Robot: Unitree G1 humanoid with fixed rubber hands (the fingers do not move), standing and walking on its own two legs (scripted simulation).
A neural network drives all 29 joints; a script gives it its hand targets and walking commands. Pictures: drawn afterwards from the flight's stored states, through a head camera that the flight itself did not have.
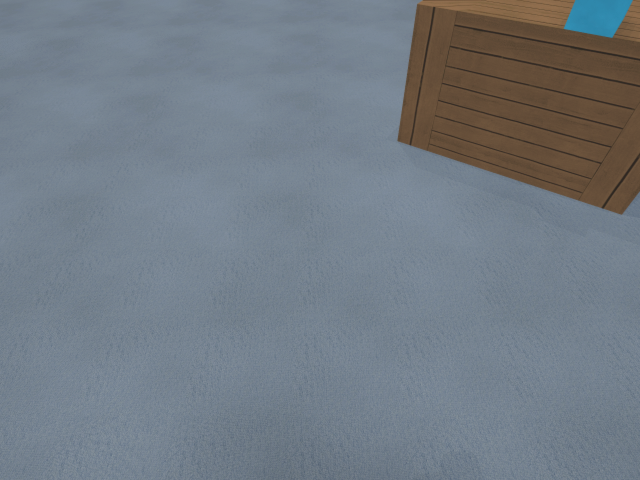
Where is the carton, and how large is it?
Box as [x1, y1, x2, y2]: [564, 0, 632, 37]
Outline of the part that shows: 564,28 611,37 622,20 632,0 575,0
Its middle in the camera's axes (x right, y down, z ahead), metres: +1.05 -0.93 +1.38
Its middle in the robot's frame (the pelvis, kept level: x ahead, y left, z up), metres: +1.66 -1.05 +0.05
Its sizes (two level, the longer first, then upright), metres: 0.215 0.164 0.264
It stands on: a pedestal, 0.69 m high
